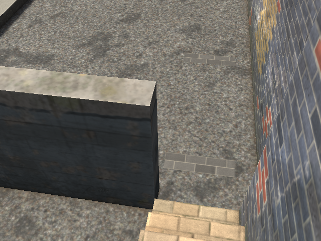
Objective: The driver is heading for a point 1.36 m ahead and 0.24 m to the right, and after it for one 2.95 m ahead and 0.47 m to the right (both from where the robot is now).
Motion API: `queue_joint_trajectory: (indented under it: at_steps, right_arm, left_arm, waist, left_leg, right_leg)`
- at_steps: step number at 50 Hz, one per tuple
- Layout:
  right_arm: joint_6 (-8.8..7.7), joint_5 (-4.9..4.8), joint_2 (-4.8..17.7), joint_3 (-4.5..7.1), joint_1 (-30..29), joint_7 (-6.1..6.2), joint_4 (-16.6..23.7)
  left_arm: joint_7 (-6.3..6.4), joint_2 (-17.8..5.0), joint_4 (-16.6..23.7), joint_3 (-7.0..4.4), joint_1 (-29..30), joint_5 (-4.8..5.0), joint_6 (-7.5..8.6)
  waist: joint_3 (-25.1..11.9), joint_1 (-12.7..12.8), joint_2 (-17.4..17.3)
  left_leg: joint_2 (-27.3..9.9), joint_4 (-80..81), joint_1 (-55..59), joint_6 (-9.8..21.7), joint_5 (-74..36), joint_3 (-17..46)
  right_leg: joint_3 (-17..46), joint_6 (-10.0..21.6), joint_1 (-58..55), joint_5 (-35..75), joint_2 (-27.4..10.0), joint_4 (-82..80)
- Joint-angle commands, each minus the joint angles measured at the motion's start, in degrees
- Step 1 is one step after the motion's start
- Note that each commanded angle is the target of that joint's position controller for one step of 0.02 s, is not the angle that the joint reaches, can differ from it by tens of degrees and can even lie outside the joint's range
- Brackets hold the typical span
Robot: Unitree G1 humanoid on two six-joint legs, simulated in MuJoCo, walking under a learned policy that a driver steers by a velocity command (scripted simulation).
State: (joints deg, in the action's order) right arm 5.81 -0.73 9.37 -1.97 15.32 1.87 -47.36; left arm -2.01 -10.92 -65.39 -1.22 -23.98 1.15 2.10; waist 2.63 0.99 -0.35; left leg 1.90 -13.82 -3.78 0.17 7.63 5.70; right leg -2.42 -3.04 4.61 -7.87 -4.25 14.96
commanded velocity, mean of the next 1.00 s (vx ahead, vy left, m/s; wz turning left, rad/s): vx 0.26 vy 0.00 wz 0.00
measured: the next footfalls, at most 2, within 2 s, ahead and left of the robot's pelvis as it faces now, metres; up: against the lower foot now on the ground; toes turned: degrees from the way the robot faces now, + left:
right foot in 1.74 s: +0.16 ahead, -0.20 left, -0.06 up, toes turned -5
right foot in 1.94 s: +0.20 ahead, -0.22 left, -0.22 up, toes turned -7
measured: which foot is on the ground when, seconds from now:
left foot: down 0.00-1.00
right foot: down 0.00-1.00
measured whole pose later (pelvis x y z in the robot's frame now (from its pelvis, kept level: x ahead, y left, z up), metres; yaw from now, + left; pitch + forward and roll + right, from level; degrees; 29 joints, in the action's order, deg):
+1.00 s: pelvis +0.09 -0.04 -0.03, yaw -1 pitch -1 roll +1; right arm 4.0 -0.2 10.1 -2.1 14.6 2.6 -45.7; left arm 0.3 -12.8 -58.8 -0.3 -15.0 0.6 0.8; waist 2.5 1.2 -0.8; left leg -0.4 -32.8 -5.5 -1.9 24.8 7.4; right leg -0.2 0.3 8.8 -24.4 -0.3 37.7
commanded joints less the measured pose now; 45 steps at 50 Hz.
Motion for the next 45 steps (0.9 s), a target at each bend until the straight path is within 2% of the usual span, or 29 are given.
queue_joint_trajectory:
  at_steps: [1,2,3,9,10,13,15,18,20,21,22,26,27,29,31,34,37,39,40,41,42,45]
  right_arm:
    - [-0.8,-0.19,4.42,0.76,1.07,0.51,2.61]
    - [-0.56,-0.51,4.7,0.87,0.98,0.35,2.8]
    - [-0.47,-0.44,4.65,0.85,1.22,0.32,2.78]
    - [-0.53,-0.24,5.05,0.69,1.97,0.4,2.62]
    - [-0.43,-0.03,4.87,0.46,2.41,0.56,2.41]
    - [-0.24,-0.07,5.28,0.36,3.14,0.72,2.16]
    - [-0.14,-0.1,5.7,0.27,2.99,0.92,2.12]
    - [-0.35,-0.3,6.53,0.34,1.7,1.29,2.76]
    - [-0.63,-0.44,6.98,0.46,1.34,1.44,3.21]
    - [-1.17,-0.79,7.69,0.95,1.93,1.5,2.63]
    - [-1.54,-0.61,6.22,0.5,2.51,0.86,2.44]
    - [-2.04,-1.08,6.53,0.93,1.5,0.5,3.47]
    - [-2.31,-0.59,6.78,1.07,1.59,0.58,3.78]
    - [-2.52,-0.76,6.21,1.08,1.26,0.49,4.38]
    - [-2.71,-0.73,5.55,0.92,1.3,0.6,4.72]
    - [-2.99,-1.08,5.0,0.67,1.59,0.95,4.7]
    - [-3.4,-1.15,5.43,0.93,2.33,1.21,4.32]
    - [-3.67,-1.05,5.2,0.87,1.94,1.14,4.48]
    - [-3.26,-0.09,5.26,0.59,2.62,1.1,4.08]
    - [-2.91,0.29,5.29,0.83,3.47,0.9,3.58]
    - [-2.68,0.07,5.37,0.95,2.61,0.75,4.04]
    - [-2.27,0.41,4.94,0.8,1.32,0.7,4.57]
  left_arm:
    - [0.24,-7.57,0.15,-1.75,-6.06,0.38,-0.19]
    - [-0.25,-6.17,-0.12,-1.41,-6.87,0.07,-0.25]
    - [-0.46,-5.94,-0.2,-1.42,-7.21,0.04,-0.3]
    - [-0.48,-6.94,0.63,-1.71,-7.08,0.18,-0.31]
    - [-0.32,-6.85,0.91,-1.56,-6.88,0.26,-0.12]
    - [-0.3,-7.45,1.0,-1.56,-6.91,0.32,0.0]
    - [-0.04,-7.24,1.37,-1.46,-6.69,0.1,-0.1]
    - [0.41,-7.02,2.38,-1.48,-5.61,-0.01,0.07]
    - [0.58,-7.01,2.88,-1.53,-5.58,0.12,0.43]
    - [0.98,-7.13,3.1,-1.55,-5.66,0.52,0.8]
    - [1.08,-7.51,3.1,-1.56,-5.49,0.43,0.09]
    - [1.17,-7.26,4.35,-1.59,-4.04,0.38,0.07]
    - [1.35,-7.83,4.7,-1.7,-3.39,0.8,0.2]
    - [1.36,-7.61,5.03,-1.6,-3.26,0.97,0.28]
    - [1.21,-8.56,5.33,-1.87,-2.44,1.33,0.3]
    - [0.77,-7.63,4.81,-1.33,-2.82,0.6,0.34]
    - [1.04,-8.64,4.9,-1.37,-1.58,0.95,0.12]
    - [1.19,-9.5,5.57,-1.51,-0.11,1.03,0.02]
    - [1.64,-9.05,6.66,-0.98,2.17,-0.32,-0.11]
    - [2.15,-9.15,6.69,-0.91,1.9,-0.2,-0.19]
    - [2.35,-9.38,6.81,-0.84,2.21,-0.16,-0.3]
    - [2.38,-9.2,7.53,-0.38,3.78,-0.36,-0.66]
  waist:
    - [4.91,-0.68,0.12]
    - [4.56,-0.42,1.35]
    - [3.61,-0.52,1.37]
    - [1.88,-0.92,0.57]
    - [1.84,-1.09,-0.31]
    - [1.41,-1.36,0.24]
    - [1.44,-1.17,0.09]
    - [4.15,-0.79,-0.56]
    - [4.61,-0.58,-1.12]
    - [4.72,-0.78,-3.37]
    - [4.09,-0.69,-2.76]
    - [4.71,-0.47,-1.68]
    - [2.9,-0.5,-1.92]
    - [2.52,-0.47,-0.97]
    - [2.96,-0.53,0.8]
    - [3.18,0.08,1.66]
    - [1.82,-0.18,1.78]
    - [1.19,-0.36,0.49]
    - [1.64,-0.72,-0.85]
    - [0.41,-0.58,-1.66]
    - [-0.11,-0.26,-1.67]
    - [-1.24,-0.05,-0.7]
  left_leg:
    - [-5.91,2.68,-2.68,3.84,-4.43,4.58]
    - [-6.08,2.1,-2.71,3.95,-5.33,4.63]
    - [-6.18,1.88,-2.33,4.01,-5.65,4.56]
    - [-6.63,1.18,-1.07,3.92,-7.81,4.33]
    - [-6.37,0.68,0.23,3.56,-10.74,4.4]
    - [-6.69,0.42,1.54,3.44,-11.86,4.45]
    - [-6.28,1.78,0.69,3.2,-4.55,4.35]
    - [-6.0,4.21,-2.86,3.15,5.49,5.02]
    - [-6.0,4.15,-3.4,3.47,7.14,5.2]
    - [-5.61,3.81,-3.49,3.19,4.91,4.55]
    - [-5.2,2.95,-2.05,3.54,4.49,4.49]
    - [-4.97,0.56,-2.44,4.98,7.16,4.44]
    - [-5.1,-0.5,-1.3,4.72,3.8,4.08]
    - [-4.62,-3.41,-0.91,5.14,0.99,3.22]
    - [-3.68,-6.51,-1.42,4.93,-0.8,2.16]
    - [-2.73,-11.44,-2.58,4.17,-3.7,1.23]
    - [-2.72,-14.69,-2.25,4.14,-6.2,1.32]
    - [-2.76,-16.27,-2.25,4.19,-7.97,1.6]
    - [-3.35,-16.17,-1.59,3.3,-14.88,2.67]
    - [-3.32,-16.5,-0.28,3.14,-16.97,3.0]
    - [-3.25,-17.27,0.34,3.18,-18.28,3.03]
    - [-3.41,-18.0,1.2,2.87,-20.92,3.48]
  right_leg:
    - [4.2,0.12,3.02,-3.3,-3.33,-6.39]
    - [3.95,0.25,2.27,-2.66,-3.34,-5.94]
    - [3.98,0.42,1.81,-2.4,-3.19,-5.75]
    - [4.36,0.73,1.06,-0.76,-3.01,-5.77]
    - [4.85,0.86,1.58,1.34,-3.38,-5.68]
    - [4.8,0.79,1.86,1.66,-3.31,-5.84]
    - [4.11,0.97,1.85,-4.03,-2.39,-5.85]
    - [3.19,1.42,3.04,-7.84,-1.16,-4.29]
    - [2.7,1.74,3.71,-8.31,-0.72,-2.8]
    - [3.38,1.89,4.09,-6.49,-1.57,-2.33]
    - [2.83,2.44,4.4,-8.9,-0.96,-1.42]
    - [1.5,3.51,6.8,-12.68,0.57,2.51]
    - [1.28,3.48,6.32,-10.67,0.71,3.72]
    - [1.22,4.0,6.25,-8.49,0.9,5.69]
    - [1.75,4.71,6.36,-4.81,0.79,6.87]
    - [2.61,5.96,6.69,1.26,0.47,8.63]
    - [3.28,6.44,5.79,6.18,0.33,11.79]
    - [3.43,6.73,5.9,7.76,0.56,14.07]
    - [4.27,6.08,7.41,13.27,0.29,15.84]
    - [4.0,5.93,7.21,12.71,0.98,17.61]
    - [3.89,5.83,7.48,13.3,1.22,18.26]
    - [4.86,5.45,7.16,16.57,1.28,19.02]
